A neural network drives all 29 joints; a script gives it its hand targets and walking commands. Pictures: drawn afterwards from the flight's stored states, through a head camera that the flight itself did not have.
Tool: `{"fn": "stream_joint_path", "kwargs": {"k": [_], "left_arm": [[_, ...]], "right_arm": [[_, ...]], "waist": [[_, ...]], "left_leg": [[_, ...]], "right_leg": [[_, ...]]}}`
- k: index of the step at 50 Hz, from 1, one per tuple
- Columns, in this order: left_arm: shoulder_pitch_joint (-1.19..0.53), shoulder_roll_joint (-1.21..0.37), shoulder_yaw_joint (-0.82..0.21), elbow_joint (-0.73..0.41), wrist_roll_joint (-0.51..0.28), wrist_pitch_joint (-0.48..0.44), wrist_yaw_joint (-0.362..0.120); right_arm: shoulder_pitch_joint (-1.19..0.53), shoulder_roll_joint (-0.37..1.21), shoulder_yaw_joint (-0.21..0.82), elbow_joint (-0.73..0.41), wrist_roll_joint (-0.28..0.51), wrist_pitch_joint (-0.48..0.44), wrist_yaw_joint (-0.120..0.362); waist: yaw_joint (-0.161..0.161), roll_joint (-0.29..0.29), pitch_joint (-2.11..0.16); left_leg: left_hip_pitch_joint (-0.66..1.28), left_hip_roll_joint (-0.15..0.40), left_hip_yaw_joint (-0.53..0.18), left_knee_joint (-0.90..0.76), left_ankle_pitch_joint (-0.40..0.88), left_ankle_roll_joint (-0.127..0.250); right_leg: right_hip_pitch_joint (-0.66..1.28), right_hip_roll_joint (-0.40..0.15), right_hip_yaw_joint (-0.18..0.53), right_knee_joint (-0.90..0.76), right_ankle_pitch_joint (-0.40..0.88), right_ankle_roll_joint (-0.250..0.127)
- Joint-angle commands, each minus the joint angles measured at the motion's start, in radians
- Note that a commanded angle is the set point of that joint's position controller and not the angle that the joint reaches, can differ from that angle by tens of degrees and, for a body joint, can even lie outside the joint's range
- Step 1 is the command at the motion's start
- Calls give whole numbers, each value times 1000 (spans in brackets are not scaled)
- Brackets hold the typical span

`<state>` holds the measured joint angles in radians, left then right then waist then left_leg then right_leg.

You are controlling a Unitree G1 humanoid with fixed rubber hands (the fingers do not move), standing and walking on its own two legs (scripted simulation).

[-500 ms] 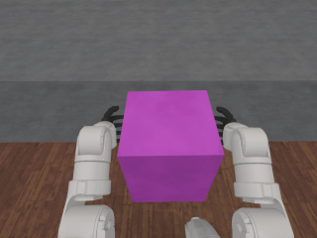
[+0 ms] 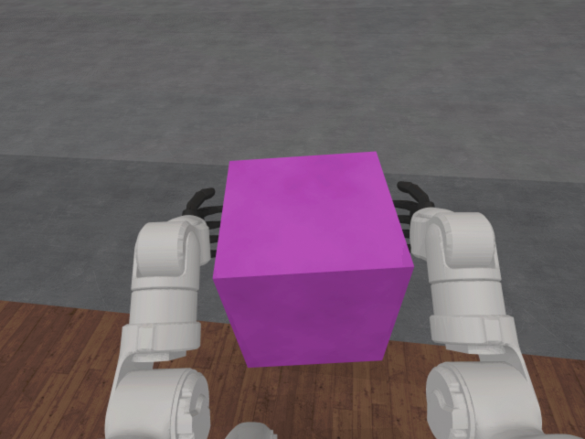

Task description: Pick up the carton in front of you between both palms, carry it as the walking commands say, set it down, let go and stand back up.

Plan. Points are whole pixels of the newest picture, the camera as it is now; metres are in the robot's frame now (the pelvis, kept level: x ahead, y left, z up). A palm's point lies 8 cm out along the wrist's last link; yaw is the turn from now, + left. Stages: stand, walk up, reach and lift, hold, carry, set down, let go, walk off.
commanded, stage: carry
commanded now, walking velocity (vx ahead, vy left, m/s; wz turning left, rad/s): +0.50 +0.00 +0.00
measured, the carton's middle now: (308, 264) +0.35 +0.01 +0.03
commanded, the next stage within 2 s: none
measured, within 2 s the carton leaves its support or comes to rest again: neither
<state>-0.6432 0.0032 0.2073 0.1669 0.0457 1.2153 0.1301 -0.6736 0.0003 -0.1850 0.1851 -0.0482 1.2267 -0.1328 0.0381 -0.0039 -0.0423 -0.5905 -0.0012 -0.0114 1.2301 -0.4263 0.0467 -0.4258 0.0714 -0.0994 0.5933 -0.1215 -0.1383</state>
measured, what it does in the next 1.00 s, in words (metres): goes down: left foot 0.04 m lower, then right foot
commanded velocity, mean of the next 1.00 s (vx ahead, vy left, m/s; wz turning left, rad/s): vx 0.50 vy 0.00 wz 0.00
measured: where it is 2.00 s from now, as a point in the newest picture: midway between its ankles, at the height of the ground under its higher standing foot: (323, 217)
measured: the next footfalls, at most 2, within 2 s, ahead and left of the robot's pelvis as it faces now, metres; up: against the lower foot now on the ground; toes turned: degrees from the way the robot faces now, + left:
left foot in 0.38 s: +0.40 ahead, +0.06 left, -0.04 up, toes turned +0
right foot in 0.92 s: +0.75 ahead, -0.09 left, -0.07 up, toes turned -5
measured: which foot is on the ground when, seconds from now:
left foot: up 0.00-0.36, down 0.38-0.94, up 0.96-1.00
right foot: down 0.00-0.40, up 0.42-0.90, down 0.92-1.00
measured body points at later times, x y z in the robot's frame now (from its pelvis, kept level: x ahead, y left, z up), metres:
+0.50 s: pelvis +0.31 +0.02 -0.05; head +0.32 +0.03 +0.40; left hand +0.68 +0.15 +0.04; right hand +0.65 -0.15 +0.04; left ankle +0.37 +0.06 -0.77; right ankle +0.18 -0.07 -0.66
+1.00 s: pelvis +0.61 -0.03 -0.08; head +0.62 -0.03 +0.37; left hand +0.99 +0.11 +0.05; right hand +0.98 -0.19 +0.05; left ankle +0.43 +0.07 -0.70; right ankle +0.71 -0.08 -0.80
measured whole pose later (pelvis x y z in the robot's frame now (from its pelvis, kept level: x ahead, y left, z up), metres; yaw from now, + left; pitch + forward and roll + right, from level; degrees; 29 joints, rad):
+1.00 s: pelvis +0.61 -0.03 -0.08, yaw -1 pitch +4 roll +0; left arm -0.67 -0.02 0.19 0.12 0.08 1.18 0.13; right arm -0.67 -0.04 -0.18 0.15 0.00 1.17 -0.13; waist 0.00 0.02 -0.07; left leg -0.29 -0.06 0.02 1.18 -0.52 0.05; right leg -0.52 0.05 -0.13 0.58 -0.15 -0.12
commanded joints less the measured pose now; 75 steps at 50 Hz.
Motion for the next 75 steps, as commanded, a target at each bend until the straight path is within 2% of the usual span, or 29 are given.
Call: {"fn": "stream_joint_path", "kwargs": {"k": [1, 5, 14, 16, 18, 19, 20, 21, 22, 23, 26, 33, 42, 44, 45, 46, 47, 48, 49, 50, 51, 53, 56, 62, 69, 72, 73, 74, 75], "left_arm": [[-855, -1174, -638, -182, -505, -43, -264], [-793, -1161, -644, -188, -497, -54, -268], [-652, -1083, -639, -110, -441, -50, -267], [-637, -1092, -635, -67, -436, -57, -274], [-665, -1113, -640, -31, -437, -67, -284], [-689, -1118, -639, -20, -438, -74, -288], [-692, -1138, -628, 17, -436, -69, -289], [-686, -1147, -614, 38, -430, -70, -283], [-701, -1149, -618, 9, -429, -77, -276], [-745, -1162, -620, -27, -425, -87, -266], [-741, -1175, -605, -111, -402, -112, -229], [-594, -1158, -659, -151, -349, -140, -195], [-599, -1014, -692, -227, -352, -88, -183], [-578, -968, -663, -194, -342, -63, -187], [-564, -950, -645, -170, -334, -54, -189], [-567, -933, -623, -156, -327, -45, -194], [-572, -910, -602, -128, -317, -36, -197], [-564, -888, -574, -88, -307, -29, -196], [-552, -919, -570, -77, -331, -26, -201], [-605, -969, -585, -107, -364, -28, -211], [-685, -1023, -604, -145, -393, -28, -222], [-788, -1104, -640, -185, -449, -31, -237], [-831, -1153, -658, -219, -486, -41, -248], [-778, -1116, -665, -253, -476, -43, -246], [-645, -1062, -632, -150, -403, -34, -258], [-602, -1076, -626, -143, -392, -32, -260], [-592, -1082, -629, -148, -390, -29, -262], [-589, -1088, -640, -155, -389, -26, -265], [-577, -1108, -650, -163, -394, -18, -271]], "right_arm": [[-715, 1128, 577, -164, 386, -60, 189], [-679, 1114, 602, -190, 362, -74, 172], [-595, 1038, 614, -149, 325, -52, 189], [-576, 1032, 592, -107, 314, -53, 203], [-560, 1027, 560, -64, 295, -62, 216], [-542, 1016, 536, -44, 288, -66, 225], [-547, 992, 504, -1, 273, -70, 228], [-531, 989, 501, 31, 271, -75, 232], [-534, 1046, 526, 22, 310, -86, 242], [-623, 1108, 558, -38, 358, -97, 252], [-792, 1214, 639, -164, 471, -117, 267], [-644, 1199, 669, -187, 478, -144, 273], [-585, 1036, 673, -233, 452, -108, 252], [-582, 1008, 665, -207, 447, -89, 250], [-594, 1003, 661, -194, 449, -78, 251], [-611, 994, 654, -179, 450, -70, 252], [-637, 999, 646, -165, 452, -59, 253], [-643, 1007, 627, -130, 451, -43, 247], [-657, 999, 616, -139, 442, -38, 240], [-696, 1029, 608, -149, 440, -36, 234], [-717, 1056, 599, -154, 431, -36, 229], [-724, 1089, 585, -159, 411, -39, 219], [-708, 1116, 590, -178, 395, -52, 203], [-693, 1094, 631, -237, 380, -62, 181], [-629, 1084, 649, -166, 377, -50, 206], [-600, 1096, 641, -159, 384, -42, 221], [-577, 1101, 636, -157, 382, -41, 226], [-549, 1106, 629, -161, 376, -40, 233], [-524, 1099, 616, -161, 362, -37, 238]], "waist": [[-14, -79, -434], [18, -96, -461], [83, -95, -365], [44, -105, -374], [-63, -75, -424], [-80, 27, -449], [-81, 214, -521], [-126, 255, -599], [-122, 180, -576], [-103, 74, -500], [-62, 34, -417], [-103, 109, -467], [-151, 112, -344], [-101, 135, -363], [-46, 124, -400], [1, 70, -446], [-10, -108, -537], [29, -280, -605], [43, -223, -617], [31, -149, -559], [12, -75, -494], [-10, -35, -461], [-24, -67, -460], [-2, -81, -438], [25, -119, -347], [-16, -175, -373], [-56, -159, -425], [-80, -94, -480], [-76, 100, -568]], "left_leg": [[-123, 41, -2, -92, 103, -14], [-248, 47, 30, -197, 249, -19], [-114, -58, 148, -726, 588, 27], [112, -74, 155, -825, 670, 57], [423, -28, 135, -889, 704, 64], [657, 109, -6, -767, 934, 65], [929, 366, -360, -616, 1248, 201], [1047, 444, -567, -660, 926, 360], [953, 379, -590, -745, 531, 344], [806, 316, -520, -799, 371, 281], [519, 255, -371, -890, 331, 199], [762, 200, -181, -786, 938, 131], [804, 119, -75, -718, 950, 110], [715, 111, -29, -618, 1019, 82], [649, 96, 23, -491, 1017, 54], [503, 71, 51, -316, 805, 31], [238, 33, 51, -131, 218, 4], [-69, -97, 13, 157, -200, -36], [-165, -59, -30, 228, -166, -9], [-193, -22, -39, 190, -99, 5], [-185, 2, -33, 136, -42, 10], [-116, 42, -28, 48, 16, -1], [-135, 66, 2, -20, 75, -23], [-259, 90, 55, -243, 224, -54], [-156, 3, 171, -633, 410, -30], [140, -50, 236, -813, 459, 2], [352, -52, 246, -886, 506, 7], [595, 49, 141, -861, 505, 20], [862, 308, -171, -716, 757, 82]], "right_leg": [[393, -286, 384, -202, 267, -58], [569, -262, 299, -125, 634, -19], [650, -154, 182, -29, 692, 15], [556, -155, 147, 74, 701, 40], [399, -141, 75, 321, 601, 92], [156, -92, 50, 509, 174, 106], [-150, 27, 63, 720, -465, 152], [-358, 25, 118, 932, -537, 155], [-419, -20, 139, 922, -465, 109], [-395, -60, 143, 822, -382, 87], [-238, -103, 126, 618, -281, 101], [-398, -113, 70, 384, -41, 119], [-267, -34, -26, -89, 253, 72], [-23, -7, -51, -180, 296, 44], [159, -5, -66, -236, 334, 40], [366, -77, 0, -203, 363, 43], [658, -344, 263, 19, 772, -9], [868, -484, 591, -21, 629, -191], [842, -460, 654, -105, 238, -204], [737, -396, 599, -151, 81, -153], [623, -370, 538, -183, 89, -118], [472, -346, 458, -231, 48, -92], [440, -321, 376, -255, 103, -94], [608, -293, 250, -235, 438, -54], [717, -233, 123, -200, 698, 1], [652, -224, 52, -79, 864, 43], [572, -214, 2, 47, 819, 74], [395, -201, -8, 198, 557, 103], [149, -159, 4, 380, 66, 136]]}}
